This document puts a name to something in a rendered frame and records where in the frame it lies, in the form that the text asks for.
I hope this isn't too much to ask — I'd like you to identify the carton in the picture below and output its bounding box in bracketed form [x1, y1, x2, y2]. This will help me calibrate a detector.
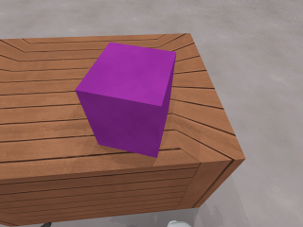
[75, 42, 177, 158]

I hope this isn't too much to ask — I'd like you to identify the pedestal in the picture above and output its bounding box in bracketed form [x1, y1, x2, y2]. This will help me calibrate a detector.
[0, 33, 246, 227]

